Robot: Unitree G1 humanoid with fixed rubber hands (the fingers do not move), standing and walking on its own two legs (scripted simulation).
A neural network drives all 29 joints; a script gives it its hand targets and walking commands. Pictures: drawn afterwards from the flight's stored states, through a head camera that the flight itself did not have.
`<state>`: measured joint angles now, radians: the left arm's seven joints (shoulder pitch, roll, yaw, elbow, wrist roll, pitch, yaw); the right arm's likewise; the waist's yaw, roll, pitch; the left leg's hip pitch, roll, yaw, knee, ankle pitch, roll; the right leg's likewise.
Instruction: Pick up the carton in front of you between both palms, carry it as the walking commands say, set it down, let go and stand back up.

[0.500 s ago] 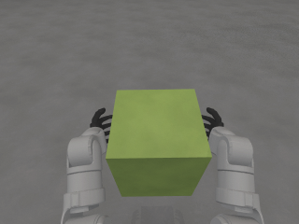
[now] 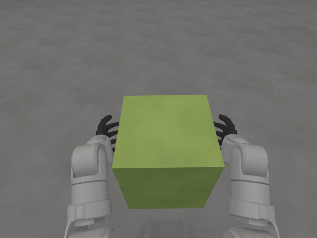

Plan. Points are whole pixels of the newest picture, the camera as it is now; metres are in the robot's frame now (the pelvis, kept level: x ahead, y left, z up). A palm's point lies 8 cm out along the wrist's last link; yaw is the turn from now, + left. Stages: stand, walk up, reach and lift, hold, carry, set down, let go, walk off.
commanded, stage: carry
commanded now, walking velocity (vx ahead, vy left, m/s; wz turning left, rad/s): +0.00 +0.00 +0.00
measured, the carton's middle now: (165, 154) +0.34 +0.00 +0.05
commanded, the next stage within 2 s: none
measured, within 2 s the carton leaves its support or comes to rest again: neither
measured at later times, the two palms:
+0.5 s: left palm (103, 143) +0.33 +0.15 +0.12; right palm (227, 143) +0.32 -0.15 +0.12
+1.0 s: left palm (114, 131) +0.36 +0.13 +0.12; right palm (231, 135) +0.36 -0.17 +0.11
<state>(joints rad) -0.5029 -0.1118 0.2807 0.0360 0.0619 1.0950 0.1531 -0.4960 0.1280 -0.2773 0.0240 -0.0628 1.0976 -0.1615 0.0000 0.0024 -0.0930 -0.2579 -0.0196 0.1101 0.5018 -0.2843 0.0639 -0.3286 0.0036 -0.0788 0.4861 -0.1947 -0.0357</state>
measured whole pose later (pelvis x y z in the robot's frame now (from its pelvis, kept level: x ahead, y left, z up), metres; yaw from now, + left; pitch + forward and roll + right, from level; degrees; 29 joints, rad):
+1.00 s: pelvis +0.04 -0.01 +0.00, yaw +0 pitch +3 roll -1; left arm -0.49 -0.11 0.29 0.06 0.05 1.09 0.15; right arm -0.49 0.12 -0.25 0.05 -0.07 1.10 -0.17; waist -0.02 0.04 -0.14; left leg -0.24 0.01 0.10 0.56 -0.37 0.05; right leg -0.33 0.01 -0.12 0.54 -0.27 -0.06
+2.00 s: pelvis +0.58 +0.07 -0.09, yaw +0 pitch +3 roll -1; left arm -0.38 -0.13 0.22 -0.10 0.05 0.97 0.15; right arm -0.39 0.11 -0.21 -0.08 0.00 0.97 -0.16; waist -0.03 0.01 -0.04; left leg -0.04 -0.06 0.09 0.65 -0.51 0.07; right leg -0.52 0.04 -0.18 0.51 -0.05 -0.13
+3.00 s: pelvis +1.25 +0.09 -0.08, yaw -1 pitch +2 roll +0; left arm 0.01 -0.13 0.05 -0.55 0.05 1.22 0.14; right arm 0.01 0.13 -0.03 -0.53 -0.04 1.21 -0.14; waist -0.02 0.00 -0.15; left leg 0.16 0.04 0.18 0.24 -0.43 -0.03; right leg -0.54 -0.07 -0.19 0.50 -0.03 -0.02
